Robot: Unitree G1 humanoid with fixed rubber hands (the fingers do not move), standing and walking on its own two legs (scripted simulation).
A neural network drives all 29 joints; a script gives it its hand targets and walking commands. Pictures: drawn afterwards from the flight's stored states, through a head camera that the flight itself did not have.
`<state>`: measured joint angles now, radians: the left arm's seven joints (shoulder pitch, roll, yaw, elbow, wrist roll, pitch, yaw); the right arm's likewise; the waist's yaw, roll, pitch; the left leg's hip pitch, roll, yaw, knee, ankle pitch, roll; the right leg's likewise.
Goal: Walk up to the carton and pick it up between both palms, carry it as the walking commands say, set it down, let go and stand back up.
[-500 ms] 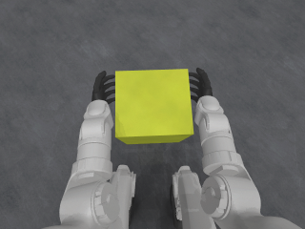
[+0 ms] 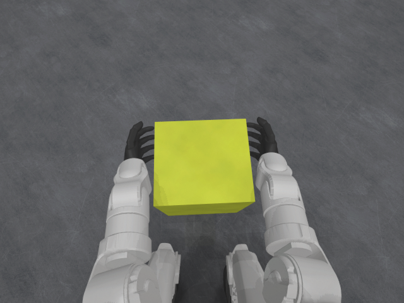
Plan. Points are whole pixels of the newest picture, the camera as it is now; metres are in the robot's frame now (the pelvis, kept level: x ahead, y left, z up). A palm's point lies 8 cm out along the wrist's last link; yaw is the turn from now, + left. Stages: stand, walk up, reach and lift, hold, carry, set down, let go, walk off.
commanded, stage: reach and lift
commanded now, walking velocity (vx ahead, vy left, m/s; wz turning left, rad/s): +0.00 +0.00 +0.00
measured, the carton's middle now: (201, 173) +0.40 +0.01 -0.11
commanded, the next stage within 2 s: none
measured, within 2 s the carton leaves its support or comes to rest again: neither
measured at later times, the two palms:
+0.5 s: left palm (124, 153) +0.38 +0.15 +0.05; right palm (280, 147) +0.39 -0.12 +0.05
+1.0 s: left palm (104, 138) +0.37 +0.15 +0.12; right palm (295, 132) +0.38 -0.12 +0.12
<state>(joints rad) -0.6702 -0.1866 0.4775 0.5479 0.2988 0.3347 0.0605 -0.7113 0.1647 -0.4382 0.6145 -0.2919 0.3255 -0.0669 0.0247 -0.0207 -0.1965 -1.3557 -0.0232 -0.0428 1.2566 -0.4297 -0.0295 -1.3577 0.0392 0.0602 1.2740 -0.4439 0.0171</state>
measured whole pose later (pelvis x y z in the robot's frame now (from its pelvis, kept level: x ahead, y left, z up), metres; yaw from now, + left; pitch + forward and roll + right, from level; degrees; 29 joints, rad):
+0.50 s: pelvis +0.02 +0.00 +0.07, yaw -1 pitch +22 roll +1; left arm -0.53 -0.23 0.46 0.49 0.34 0.36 0.03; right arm -0.56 0.22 -0.43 0.54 -0.34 0.35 -0.05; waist 0.04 -0.02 -0.14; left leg -0.97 -0.01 -0.04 0.91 -0.33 -0.02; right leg -0.97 0.03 0.08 0.94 -0.34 0.01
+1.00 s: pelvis +0.04 +0.00 +0.12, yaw -1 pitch +9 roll +0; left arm -0.43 -0.21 0.38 0.49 0.35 0.44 0.03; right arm -0.44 0.21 -0.34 0.52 -0.34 0.42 -0.04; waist 0.05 0.00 -0.07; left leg -0.50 0.00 -0.05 0.56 -0.22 -0.02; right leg -0.50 0.03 0.07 0.57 -0.23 0.00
